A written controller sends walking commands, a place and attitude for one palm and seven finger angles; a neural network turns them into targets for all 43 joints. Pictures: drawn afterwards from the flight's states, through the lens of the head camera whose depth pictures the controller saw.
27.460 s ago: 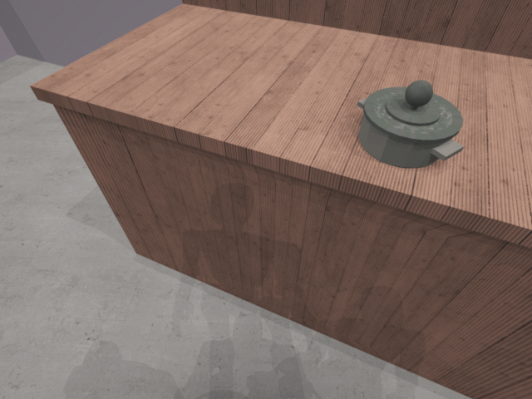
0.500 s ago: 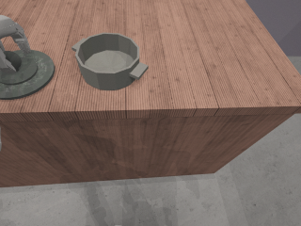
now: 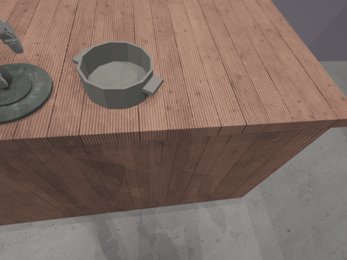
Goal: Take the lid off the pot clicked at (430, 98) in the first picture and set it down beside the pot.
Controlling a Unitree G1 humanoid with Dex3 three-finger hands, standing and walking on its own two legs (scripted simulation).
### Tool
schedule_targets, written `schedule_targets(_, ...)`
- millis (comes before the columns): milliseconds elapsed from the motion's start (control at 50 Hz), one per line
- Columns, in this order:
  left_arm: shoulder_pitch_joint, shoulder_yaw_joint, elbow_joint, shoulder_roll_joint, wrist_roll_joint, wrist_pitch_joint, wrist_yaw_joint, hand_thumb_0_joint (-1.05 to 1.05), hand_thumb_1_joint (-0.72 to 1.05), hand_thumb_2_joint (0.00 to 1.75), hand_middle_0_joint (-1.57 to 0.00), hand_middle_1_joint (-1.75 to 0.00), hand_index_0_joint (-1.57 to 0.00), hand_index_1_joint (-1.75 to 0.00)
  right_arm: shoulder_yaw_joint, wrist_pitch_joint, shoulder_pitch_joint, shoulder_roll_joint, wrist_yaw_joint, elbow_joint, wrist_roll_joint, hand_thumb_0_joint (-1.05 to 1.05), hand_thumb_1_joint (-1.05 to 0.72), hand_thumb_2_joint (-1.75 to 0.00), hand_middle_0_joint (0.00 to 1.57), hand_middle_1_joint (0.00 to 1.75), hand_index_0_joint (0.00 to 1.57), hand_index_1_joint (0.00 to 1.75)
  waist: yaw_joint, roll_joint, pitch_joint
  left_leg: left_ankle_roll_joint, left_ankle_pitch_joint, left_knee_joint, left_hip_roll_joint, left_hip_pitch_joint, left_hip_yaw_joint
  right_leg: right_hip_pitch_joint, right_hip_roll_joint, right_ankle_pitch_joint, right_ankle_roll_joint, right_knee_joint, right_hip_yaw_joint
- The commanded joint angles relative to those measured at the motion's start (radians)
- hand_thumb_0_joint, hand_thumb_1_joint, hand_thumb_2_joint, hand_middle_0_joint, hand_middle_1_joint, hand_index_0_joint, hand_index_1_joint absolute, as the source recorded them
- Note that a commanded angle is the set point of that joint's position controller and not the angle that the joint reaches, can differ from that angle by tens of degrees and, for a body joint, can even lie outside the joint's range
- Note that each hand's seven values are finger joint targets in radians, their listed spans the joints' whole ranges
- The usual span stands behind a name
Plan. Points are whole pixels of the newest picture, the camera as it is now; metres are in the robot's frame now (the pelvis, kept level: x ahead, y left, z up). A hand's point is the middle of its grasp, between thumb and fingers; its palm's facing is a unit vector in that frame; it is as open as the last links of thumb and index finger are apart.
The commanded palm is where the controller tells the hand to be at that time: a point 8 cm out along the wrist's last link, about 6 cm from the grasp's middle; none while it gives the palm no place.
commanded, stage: raise the empty hand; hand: left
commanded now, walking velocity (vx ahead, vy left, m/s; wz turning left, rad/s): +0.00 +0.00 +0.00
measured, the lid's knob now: out of the picture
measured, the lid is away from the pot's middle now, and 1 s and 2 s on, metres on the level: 0.24 0.24 0.24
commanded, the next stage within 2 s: draw the hand back to the body in 1.24 s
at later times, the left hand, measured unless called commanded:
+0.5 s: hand out of the picture +0.47 +0.31 +0.23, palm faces -0.31 -0.13 -0.94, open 11.0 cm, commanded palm +0.50 +0.31 +0.29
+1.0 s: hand out of the picture +0.48 +0.32 +0.28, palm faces -0.23 -0.15 -0.96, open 11.0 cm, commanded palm +0.50 +0.32 +0.34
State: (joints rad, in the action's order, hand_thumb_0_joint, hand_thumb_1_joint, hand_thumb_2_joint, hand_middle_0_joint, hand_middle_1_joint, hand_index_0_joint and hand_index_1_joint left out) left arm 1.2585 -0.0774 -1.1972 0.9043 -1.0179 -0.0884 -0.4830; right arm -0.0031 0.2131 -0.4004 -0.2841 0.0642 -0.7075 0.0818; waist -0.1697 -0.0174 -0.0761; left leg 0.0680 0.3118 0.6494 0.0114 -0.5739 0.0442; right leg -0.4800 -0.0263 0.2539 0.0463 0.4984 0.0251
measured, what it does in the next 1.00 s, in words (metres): stands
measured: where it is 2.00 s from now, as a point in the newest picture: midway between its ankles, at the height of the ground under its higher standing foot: outside the picture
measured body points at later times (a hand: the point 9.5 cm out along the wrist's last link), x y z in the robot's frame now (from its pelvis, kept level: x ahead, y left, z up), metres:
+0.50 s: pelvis +0.00 -0.01 +0.00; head +0.06 +0.01 +0.45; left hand +0.48 +0.32 +0.28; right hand +0.01 -0.29 -0.11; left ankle +0.00 +0.07 -0.73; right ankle -0.01 -0.18 -0.73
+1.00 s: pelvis +0.01 -0.02 +0.01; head +0.08 +0.00 +0.46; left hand +0.49 +0.32 +0.34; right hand +0.00 -0.30 -0.11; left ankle +0.00 +0.07 -0.73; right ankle -0.01 -0.18 -0.73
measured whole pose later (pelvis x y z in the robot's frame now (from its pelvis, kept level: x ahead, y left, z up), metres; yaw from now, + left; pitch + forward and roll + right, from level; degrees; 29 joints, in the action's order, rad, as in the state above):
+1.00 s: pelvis +0.01 -0.02 +0.01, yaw +1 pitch +11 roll -2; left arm 1.48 -0.16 -1.19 0.95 -1.03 0.06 -0.58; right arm 0.01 0.18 -0.37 -0.31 0.04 -0.73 0.08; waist -0.15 -0.02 -0.06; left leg 0.05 0.26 0.52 0.00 -0.45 0.03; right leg -0.36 -0.03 0.22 0.05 0.39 0.01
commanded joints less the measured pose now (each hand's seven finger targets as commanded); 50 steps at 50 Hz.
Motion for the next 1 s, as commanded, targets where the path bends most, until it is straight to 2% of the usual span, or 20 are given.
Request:
schedule_targets(0, 0.534, 0.054, 0.271, 0.264, 0.005, 0.002, 0.038, 0.00, -0.11, 0.86, -0.45, -0.67, -0.45, -0.67, -0.070, -0.005, -0.099, -0.204, 0.012, 0.059, -0.009, 0.00, -0.90, -0.90, 0.20, 0.30, 0.20, 0.30, 0.016, -0.218, -0.434, -0.034, -0.616, -0.025, -0.008, 0.498, -0.073, -0.024, 0.099, -0.232, -0.071, -0.031, -0.087)
schedule_targets(40, 0.537, 0.042, 0.275, 0.239, 0.012, 0.007, 0.030, 0.00, -0.11, 0.86, -0.45, -0.67, -0.45, -0.67, -0.072, -0.006, -0.095, -0.201, 0.008, 0.061, -0.009, 0.00, -0.90, -0.90, 0.20, 0.30, 0.20, 0.30, 0.016, -0.231, -0.446, -0.040, -0.671, -0.016, -0.004, 0.533, -0.081, -0.037, 0.102, -0.235, -0.069, -0.030, -0.087)
schedule_targets(80, 0.491, 0.014, 0.177, 0.202, 0.024, 0.026, 0.019, 0.00, -0.11, 0.86, -0.45, -0.67, -0.45, -0.67, -0.066, -0.008, -0.097, -0.202, 0.010, 0.053, -0.004, 0.00, -0.90, -0.90, 0.20, 0.30, 0.20, 0.30, 0.002, -0.135, -0.364, -0.021, -0.549, -0.031, -0.013, 0.453, -0.066, -0.029, 0.100, -0.218, -0.066, -0.042, -0.090)
schedule_targets(100, 0.499, 0.022, 0.178, 0.222, 0.030, 0.033, 0.014, 0.00, -0.11, 0.86, -0.45, -0.67, -0.45, -0.67, -0.061, -0.007, -0.089, -0.207, 0.010, 0.053, -0.002, 0.00, -0.90, -0.90, 0.20, 0.30, 0.20, 0.30, 0.004, -0.118, -0.345, -0.015, -0.480, -0.049, -0.016, 0.418, -0.057, -0.005, 0.095, -0.211, -0.066, -0.047, -0.088)
schedule_targets(140, 0.510, 0.025, 0.186, 0.242, 0.020, 0.033, 0.013, 0.00, -0.11, 0.86, -0.45, -0.67, -0.45, -0.67, -0.056, -0.008, -0.080, -0.209, 0.013, 0.056, 0.000, 0.00, -0.90, -0.90, 0.20, 0.30, 0.20, 0.30, 0.013, -0.112, -0.366, -0.013, -0.491, -0.051, -0.022, 0.415, -0.053, 0.022, 0.093, -0.233, -0.068, -0.038, -0.087)
schedule_targets(220, 0.594, -0.054, 0.240, 0.152, 0.021, 0.044, 0.001, 0.00, -0.11, 0.86, -0.45, -0.67, -0.45, -0.67, -0.056, -0.014, -0.068, -0.203, 0.010, 0.052, 0.002, 0.00, -0.90, -0.90, 0.20, 0.30, 0.20, 0.30, 0.007, -0.183, -0.374, -0.029, -0.530, -0.062, -0.009, 0.495, -0.073, -0.025, 0.094, -0.191, -0.073, -0.050, -0.097)
schedule_targets(240, 0.628, -0.023, 0.268, 0.191, 0.020, 0.044, 0.001, 0.00, -0.11, 0.86, -0.45, -0.67, -0.45, -0.67, -0.060, -0.015, -0.066, -0.208, 0.007, 0.050, -0.003, 0.00, -0.90, -0.90, 0.20, 0.30, 0.20, 0.30, 0.008, -0.193, -0.402, -0.029, -0.529, -0.060, -0.004, 0.514, -0.079, -0.028, 0.094, -0.186, -0.070, -0.056, -0.093)
schedule_targets(320, 0.586, -0.015, 0.250, 0.177, 0.038, 0.045, -0.015, 0.00, -0.11, 0.86, -0.45, -0.67, -0.45, -0.67, -0.057, -0.022, -0.066, -0.202, 0.008, 0.052, 0.001, 0.00, -0.90, -0.90, 0.20, 0.30, 0.20, 0.30, 0.014, -0.154, -0.414, -0.027, -0.593, -0.060, -0.013, 0.523, -0.075, 0.013, 0.093, -0.230, -0.071, -0.055, -0.096)
schedule_targets(400, 0.557, -0.040, 0.130, 0.177, 0.027, 0.076, -0.019, 0.00, -0.11, 0.86, -0.45, -0.67, -0.45, -0.67, -0.042, -0.015, -0.050, -0.208, 0.008, 0.046, 0.006, 0.00, -0.90, -0.90, 0.20, 0.30, 0.20, 0.30, 0.007, -0.056, -0.293, -0.011, -0.357, -0.102, -0.029, 0.371, -0.049, 0.046, 0.085, -0.182, -0.067, -0.070, -0.092)
schedule_targets(420, 0.582, -0.057, 0.175, 0.153, 0.028, 0.075, -0.019, 0.00, -0.11, 0.86, -0.45, -0.67, -0.45, -0.67, -0.042, -0.017, -0.043, -0.209, 0.008, 0.046, 0.008, 0.00, -0.90, -0.90, 0.20, 0.30, 0.20, 0.30, 0.017, -0.096, -0.313, -0.014, -0.406, -0.107, -0.025, 0.408, -0.047, 0.049, 0.081, -0.195, -0.073, -0.068, -0.094)
schedule_targets(440, 0.608, -0.044, 0.186, 0.181, 0.011, 0.078, -0.013, 0.00, -0.11, 0.86, -0.45, -0.67, -0.45, -0.67, -0.043, -0.017, -0.042, -0.209, 0.006, 0.049, 0.003, 0.00, -0.90, -0.90, 0.20, 0.30, 0.20, 0.30, 0.018, -0.118, -0.325, -0.016, -0.402, -0.102, -0.026, 0.414, -0.055, 0.037, 0.085, -0.181, -0.072, -0.069, -0.090)
schedule_targets(480, 0.656, -0.052, 0.195, 0.182, 0.004, 0.086, -0.014, 0.00, -0.11, 0.86, -0.45, -0.67, -0.45, -0.67, -0.043, -0.022, -0.044, -0.208, 0.006, 0.047, 0.001, 0.00, -0.90, -0.90, 0.20, 0.30, 0.20, 0.30, 0.012, -0.114, -0.324, -0.014, -0.381, -0.113, -0.025, 0.420, -0.059, 0.041, 0.085, -0.168, -0.072, -0.083, -0.091)
schedule_targets(540, 0.679, -0.012, 0.243, 0.226, 0.005, 0.082, -0.017, 0.00, -0.11, 0.86, -0.45, -0.67, -0.45, -0.67, -0.047, -0.033, -0.047, -0.210, 0.010, 0.053, -0.002, 0.00, -0.90, -0.90, 0.20, 0.30, 0.20, 0.30, 0.017, -0.125, -0.406, -0.007, -0.458, -0.099, -0.026, 0.475, -0.057, 0.076, 0.084, -0.214, -0.068, -0.083, -0.083)
schedule_targets(660, 0.600, -0.013, 0.116, 0.249, -0.003, 0.097, -0.028, 0.00, -0.11, 0.86, -0.45, -0.67, -0.45, -0.67, -0.036, -0.035, -0.055, -0.210, 0.012, 0.043, 0.001, 0.00, -0.90, -0.90, 0.20, 0.30, 0.20, 0.30, 0.019, -0.045, -0.319, -0.001, -0.384, -0.126, -0.039, 0.372, -0.026, 0.133, 0.081, -0.236, -0.063, -0.091, -0.083)
schedule_targets(720, 0.633, -0.056, 0.158, 0.208, 0.001, 0.109, -0.035, 0.00, -0.11, 0.86, -0.45, -0.67, -0.45, -0.67, -0.037, -0.035, -0.051, -0.212, 0.008, 0.041, 0.008, 0.00, -0.90, -0.90, 0.20, 0.30, 0.20, 0.30, 0.021, -0.088, -0.312, -0.003, -0.418, -0.143, -0.030, 0.403, -0.021, 0.137, 0.076, -0.248, -0.066, -0.101, -0.087)
schedule_targets(760, 0.683, -0.018, 0.196, 0.269, -0.019, 0.111, -0.030, 0.00, -0.11, 0.86, -0.45, -0.67, -0.45, -0.67, -0.040, -0.032, -0.049, -0.212, 0.005, 0.048, -0.003, 0.00, -0.90, -0.90, 0.20, 0.30, 0.20, 0.30, 0.022, -0.119, -0.350, 0.000, -0.446, -0.131, -0.034, 0.422, -0.026, 0.141, 0.080, -0.257, -0.065, -0.105, -0.078)
schedule_targets(900, 0.733, -0.042, 0.215, 0.230, -0.014, 0.141, -0.052, 0.00, -0.11, 0.86, -0.45, -0.67, -0.45, -0.67, -0.050, -0.044, -0.062, -0.211, -0.002, 0.038, -0.004, 0.00, -0.90, -0.90, 0.20, 0.30, 0.20, 0.30, 0.012, -0.159, -0.376, -0.005, -0.536, -0.135, -0.025, 0.503, -0.040, 0.126, 0.081, -0.265, -0.061, -0.130, -0.083)
schedule_targets(920, 0.737, -0.074, 0.246, 0.188, -0.003, 0.138, -0.062, 0.00, -0.11, 0.86, -0.45, -0.67, -0.45, -0.67, -0.048, -0.049, -0.064, -0.211, -0.005, 0.034, 0.003, 0.00, -0.90, -0.90, 0.20, 0.30, 0.20, 0.30, 0.016, -0.184, -0.386, -0.018, -0.605, -0.144, -0.017, 0.543, -0.043, 0.127, 0.081, -0.279, -0.065, -0.131, -0.092)
schedule_targets(940, 0.724, -0.026, 0.231, 0.238, -0.014, 0.144, -0.058, 0.00, -0.11, 0.86, -0.45, -0.67, -0.45, -0.67, -0.051, -0.050, -0.067, -0.214, -0.009, 0.032, -0.005, 0.00, -0.90, -0.90, 0.20, 0.30, 0.20, 0.30, 0.021, -0.159, -0.391, -0.011, -0.604, -0.132, -0.018, 0.537, -0.042, 0.134, 0.083, -0.287, -0.059, -0.130, -0.084)
schedule_targets(980, 0.672, -0.030, 0.167, 0.241, -0.017, 0.154, -0.063, 0.00, -0.11, 0.86, -0.45, -0.67, -0.45, -0.67, -0.043, -0.047, -0.067, -0.210, -0.007, 0.033, -0.005, 0.00, -0.90, -0.90, 0.20, 0.30, 0.20, 0.30, 0.017, -0.091, -0.349, -0.001, -0.556, -0.138, -0.028, 0.471, -0.025, 0.165, 0.079, -0.312, -0.056, -0.130, -0.081)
